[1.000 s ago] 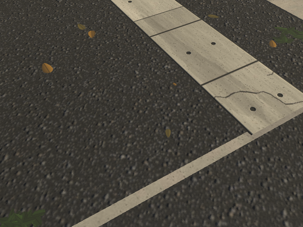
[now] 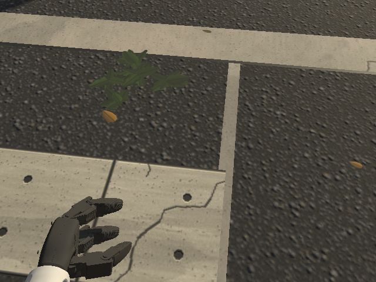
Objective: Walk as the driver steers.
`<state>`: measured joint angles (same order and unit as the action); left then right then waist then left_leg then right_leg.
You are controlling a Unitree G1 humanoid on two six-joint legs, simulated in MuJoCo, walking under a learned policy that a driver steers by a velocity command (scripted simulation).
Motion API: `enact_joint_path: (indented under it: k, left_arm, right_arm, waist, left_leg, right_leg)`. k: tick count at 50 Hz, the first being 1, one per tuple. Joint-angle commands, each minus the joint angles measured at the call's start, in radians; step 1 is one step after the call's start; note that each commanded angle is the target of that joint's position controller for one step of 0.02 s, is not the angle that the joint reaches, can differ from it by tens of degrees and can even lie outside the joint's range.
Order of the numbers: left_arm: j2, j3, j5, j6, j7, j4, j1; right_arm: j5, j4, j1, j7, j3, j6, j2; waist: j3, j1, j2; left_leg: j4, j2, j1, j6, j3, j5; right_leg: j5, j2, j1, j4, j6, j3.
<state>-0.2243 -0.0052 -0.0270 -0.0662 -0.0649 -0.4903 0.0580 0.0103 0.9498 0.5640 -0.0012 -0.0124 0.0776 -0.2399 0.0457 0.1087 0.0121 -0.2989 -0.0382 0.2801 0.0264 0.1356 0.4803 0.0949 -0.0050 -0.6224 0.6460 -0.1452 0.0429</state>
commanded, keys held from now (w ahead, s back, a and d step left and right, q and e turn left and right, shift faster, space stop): w+q+shift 0.90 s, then w+shift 0.10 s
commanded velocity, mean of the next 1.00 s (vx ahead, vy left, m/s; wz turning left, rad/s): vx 1.00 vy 0.00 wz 0.77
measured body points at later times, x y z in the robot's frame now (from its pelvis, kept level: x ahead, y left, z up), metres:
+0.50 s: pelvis +0.45 +0.07 -0.01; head +0.45 +0.09 +0.44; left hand +0.43 +0.36 -0.14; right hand +0.68 -0.14 -0.10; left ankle +0.57 +0.15 -0.71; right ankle +0.22 -0.11 -0.62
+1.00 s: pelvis +0.87 +0.22 +0.02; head +0.88 +0.25 +0.47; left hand +0.79 +0.54 -0.06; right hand +1.15 +0.10 -0.08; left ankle +0.68 +0.18 -0.58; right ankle +1.02 +0.18 -0.70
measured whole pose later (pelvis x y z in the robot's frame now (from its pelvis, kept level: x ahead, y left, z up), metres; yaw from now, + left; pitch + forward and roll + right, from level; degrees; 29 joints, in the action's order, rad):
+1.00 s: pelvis +0.87 +0.22 +0.02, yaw +50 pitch +1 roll -3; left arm -0.28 0.07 0.00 -0.12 -0.01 -0.63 -0.15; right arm 0.04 0.72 0.31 0.01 -0.06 0.04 -0.32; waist 0.04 0.01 -0.04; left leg -1.33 0.06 -0.33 -0.07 -0.13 0.40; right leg 0.20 0.04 -0.39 0.58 0.02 -0.03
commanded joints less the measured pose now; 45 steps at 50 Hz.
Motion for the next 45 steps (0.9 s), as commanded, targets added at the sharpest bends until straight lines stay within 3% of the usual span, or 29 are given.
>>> enact_joint_path:
  k: [1, 2, 3, 4, 5, 6, 7, 9, 11, 14, 17, 19, 21, 22, 23, 24, 25, 26, 27, 28, 29, 32, 35, 37, 41, 42, 43, 44, 45]
  left_arm:
    - [-0.322, 0.136, 0.007, 0.011, 0.056, -0.082, -0.572]
    - [-0.319, 0.123, 0.047, -0.01, 0.049, -0.072, -0.566]
    - [-0.213, 0.107, 0.053, -0.02, 0.042, -0.093, -0.556]
    - [-0.181, 0.096, 0.043, -0.029, 0.041, -0.121, -0.502]
    - [-0.155, 0.09, 0.04, -0.039, 0.038, -0.142, -0.436]
    - [-0.103, 0.08, 0.051, -0.051, 0.034, -0.153, -0.38]
    - [-0.074, 0.077, 0.057, -0.059, 0.031, -0.165, -0.345]
    - [-0.048, 0.078, 0.033, -0.064, 0.027, -0.192, -0.285]
    - [-0.069, 0.084, 0.038, -0.069, 0.035, -0.207, -0.257]
    - [-0.102, 0.088, 0.052, -0.071, 0.058, -0.214, -0.252]
    - [-0.179, 0.103, 0.038, -0.068, 0.075, -0.23, -0.307]
    - [-0.24, 0.114, 0.035, -0.052, 0.081, -0.232, -0.316]
    - [-0.307, 0.131, 0.015, -0.019, 0.082, -0.22, -0.301]
    - [-0.326, 0.135, 0.007, -0.006, 0.078, -0.206, -0.258]
    - [-0.307, 0.128, 0.003, -0.01, 0.071, -0.193, -0.204]
    - [-0.157, 0.087, 0.012, -0.033, 0.056, -0.195, -0.184]
    - [0.005, 0.038, 0.005, -0.078, 0.042, -0.118, -0.342]
    - [-0.101, 0.038, -0.007, -0.117, 0.038, -0.068, -0.269]
    - [-0.169, 0.055, -0.029, -0.13, 0.041, -0.047, -0.158]
    - [-0.157, 0.055, -0.016, -0.127, 0.052, -0.049, -0.143]
    - [-0.138, 0.052, 0.01, -0.115, 0.06, -0.061, -0.163]
    - [-0.157, 0.066, 0.034, -0.073, 0.072, -0.079, -0.189]
    - [-0.09, 0.044, 0.053, -0.065, 0.073, -0.007, 0.011]
    - [-0.054, 0.039, 0.039, -0.067, 0.065, 0.025, 0.086]
    - [-0.139, 0.081, -0.012, -0.082, 0.058, 0.037, 0.089]
    - [-0.164, 0.094, -0.019, -0.087, 0.058, 0.032, 0.064]
    - [-0.2, 0.116, -0.023, -0.093, 0.062, 0.011, -0.035]
    - [-0.231, 0.138, -0.029, -0.092, 0.069, -0.027, -0.232]
    - [-0.264, 0.142, -0.02, -0.077, 0.082, -0.067, -0.495]
  right_arm:
    - [-0.03, -0.116, -0.11, 0.01, -0.02, 0.017, -0.17]
    - [0.026, -0.134, 0.022, -0.003, 0.009, 0.048, -0.073]
    - [0.067, -0.154, -0.151, 0.003, -0.029, 0.058, -0.188]
    - [0.081, -0.195, -0.23, 0.006, -0.032, 0.055, -0.162]
    - [0.062, -0.199, -0.257, 0.011, -0.026, 0.044, -0.126]
    - [0.042, -0.186, -0.237, 0.012, -0.033, 0.022, -0.11]
    - [0.044, -0.171, -0.174, 0.005, -0.032, -0.003, -0.079]
    - [0.05, -0.167, -0.168, -0.001, -0.034, -0.044, -0.049]
    - [0.039, -0.19, -0.23, -0.001, -0.035, -0.062, -0.048]
    - [0.026, -0.235, -0.328, -0.017, -0.03, -0.052, -0.058]
    - [0.02, -0.27, -0.438, -0.052, -0.026, -0.036, -0.074]
    - [0.027, -0.29, -0.445, -0.071, -0.041, -0.03, -0.113]
    - [0.047, -0.28, -0.312, -0.065, -0.073, -0.048, -0.181]
    - [0.048, -0.252, -0.15, -0.059, -0.102, -0.067, -0.239]
    - [0.043, -0.192, 0.083, -0.045, -0.144, -0.085, -0.318]
    - [0.049, -0.152, 0.123, -0.029, -0.143, -0.096, -0.325]
    - [0.009, -0.209, -0.023, -0.04, -0.114, -0.067, -0.313]
    - [-0.007, -0.267, -0.072, -0.049, -0.098, -0.036, -0.244]
    - [-0.009, -0.272, -0.077, -0.054, -0.095, -0.009, -0.208]
    - [-0.005, -0.275, -0.131, -0.062, -0.09, 0.01, -0.197]
    - [-0.005, -0.292, -0.198, -0.059, -0.09, 0.022, -0.198]
    - [0.008, -0.316, -0.259, -0.025, -0.078, 0.023, -0.171]
    - [0.026, -0.296, -0.219, 0.012, -0.071, 0.01, -0.148]
    - [0.028, -0.281, -0.197, 0.02, -0.081, -0.007, -0.17]
    - [0.042, -0.252, -0.164, 0.029, -0.092, -0.014, -0.161]
    - [0.041, -0.25, -0.169, 0.032, -0.096, -0.018, -0.16]
    - [0.032, -0.256, -0.19, 0.03, -0.1, -0.022, -0.167]
    - [0.011, -0.274, -0.232, 0.019, -0.096, -0.025, -0.164]
    - [-0.025, -0.312, -0.263, 0.006, -0.065, -0.025, -0.086]
  waist:
    - [-0.333, -0.361, 0.008]
    - [-0.604, -0.264, 0.236]
    - [-0.441, -0.316, 0.113]
    - [-0.22, -0.277, 0.087]
    - [-0.113, -0.219, -0.005]
    - [-0.062, -0.164, 0.0]
    - [-0.055, -0.114, 0.049]
    - [0.005, -0.074, 0.058]
    - [0.073, -0.065, 0.041]
    - [0.119, -0.068, 0.02]
    - [0.134, -0.105, -0.05]
    - [0.092, -0.084, -0.014]
    - [-0.014, 0.008, 0.087]
    - [-0.088, 0.104, 0.126]
    - [-0.184, 0.216, 0.102]
    - [-0.077, 0.193, -0.162]
    - [-0.165, -0.056, -0.452]
    - [-0.257, -0.016, -0.296]
    - [-0.14, -0.015, -0.106]
    - [-0.068, -0.078, 0.07]
    - [-0.037, -0.128, 0.097]
    - [0.01, -0.163, 0.055]
    - [0.064, -0.083, 0.014]
    - [0.042, -0.031, -0.046]
    - [-0.003, -0.02, -0.126]
    - [-0.012, -0.042, -0.14]
    - [-0.069, -0.104, -0.152]
    - [-0.189, -0.219, -0.153]
    - [-0.384, -0.323, -0.087]
  left_leg:
    - [-0.825, -0.076, -0.719, -0.112, -0.125, -0.513]
    - [-1.11, 0.036, -0.905, -0.112, -0.297, -0.017]
    - [-1.158, 0.0, -1.005, -0.115, -0.318, -0.071]
    - [-1.141, -0.029, -1.079, -0.102, -0.278, -0.136]
    - [-1.107, -0.079, -1.056, -0.091, -0.263, -0.193]
    - [-1.077, -0.114, -0.997, -0.086, -0.263, -0.248]
    - [-1.071, -0.142, -0.928, -0.077, -0.27, -0.276]
    - [-1.033, -0.172, -0.92, -0.067, -0.266, -0.257]
    - [-0.993, -0.177, -0.976, -0.053, -0.253, -0.332]
    - [-0.799, -0.142, -0.997, -0.051, -0.184, -0.539]
    - [-0.559, -0.102, -0.948, -0.094, -0.09, -0.669]
    - [-0.478, -0.025, -0.859, -0.128, 0.002, -0.644]
    - [-0.509, 0.068, -0.701, -0.164, 0.073, -0.49]
    - [-0.539, 0.091, -0.513, -0.197, 0.062, -0.391]
    - [-0.488, 0.095, -0.19, -0.238, -0.011, -0.387]
    - [-0.428, 0.055, -0.105, -0.286, -0.152, -0.364]
    - [-0.24, -0.081, 0.038, -0.47, -0.7, -0.134]
    - [0.027, -0.193, 0.041, -0.494, -1.027, 0.191]
    - [0.118, -0.201, -0.085, -0.429, -1.049, 0.28]
    - [0.114, -0.183, -0.248, -0.391, -0.997, 0.246]
    - [0.077, -0.145, -0.387, -0.388, -0.919, 0.14]
    - [0.088, -0.031, -0.575, -0.367, -0.674, -0.104]
    - [0.075, 0.062, -0.692, -0.323, -0.505, -0.294]
    - [0.053, 0.092, -0.723, -0.274, -0.474, -0.281]
    - [-0.048, 0.043, -0.55, -0.23, -0.587, -0.213]
    - [-0.096, 0.023, -0.49, -0.218, -0.607, -0.288]
    - [-0.197, 0.022, -0.449, -0.197, -0.604, -0.45]
    - [-0.414, 0.052, -0.465, -0.157, -0.554, -0.596]
    - [-0.762, 0.075, -0.661, -0.13, -0.488, -0.455]
  right_leg:
    - [0.052, -0.225, 1.103, 0.034, -0.037, -0.313]
    - [0.424, -0.427, 1.252, -0.179, -0.159, -0.809]
    - [0.521, -0.372, 1.104, -0.314, -0.107, -0.773]
    - [0.455, -0.354, 0.93, -0.35, -0.091, -0.616]
    - [0.323, -0.333, 0.76, -0.383, -0.077, -0.502]
    - [0.246, -0.292, 0.63, -0.405, -0.059, -0.383]
    - [0.202, -0.282, 0.541, -0.431, -0.049, -0.298]
    - [0.097, -0.262, 0.444, -0.485, -0.014, -0.14]
    - [-0.013, -0.234, 0.39, -0.513, 0.015, -0.004]
    - [-0.081, -0.173, 0.381, -0.544, 0.022, 0.147]
    - [-0.187, -0.185, 0.493, -0.558, 0.05, 0.224]
    - [-0.61, -0.2, 0.617, -0.469, 0.078, 0.247]
    - [-1.114, -0.227, 0.721, -0.24, 0.089, 0.245]
    - [-1.23, -0.244, 0.68, -0.025, 0.078, 0.23]
    - [-1.123, -0.219, 0.521, 0.284, 0.083, 0.195]
    - [-0.055, -0.022, 0.247, 0.786, 0.135, 0.17]
    - [0.523, 0.127, -0.129, 1.081, 0.15, -0.03]
    - [0.43, 0.103, -0.214, 1.05, 0.094, -0.194]
    - [0.341, 0.057, -0.227, 0.932, 0.064, -0.194]
    - [0.269, 0.014, -0.17, 0.815, 0.063, -0.2]
    - [0.232, -0.017, -0.093, 0.74, 0.082, -0.215]
    - [0.201, -0.068, 0.02, 0.526, 0.155, -0.204]
    - [-0.015, -0.031, 0.099, 0.185, 0.214, -0.123]
    - [-0.151, 0.021, 0.204, -0.013, 0.231, -0.081]
    - [-0.184, 0.031, 0.276, -0.169, 0.235, -0.158]
    - [-0.145, 0.024, 0.289, -0.181, 0.222, -0.163]
    - [-0.096, 0.03, 0.381, -0.17, 0.2, -0.147]
    - [-0.048, 0.0, 0.582, -0.133, 0.174, -0.138]
    - [0.174, -0.149, 0.948, -0.017, 0.14, -0.284]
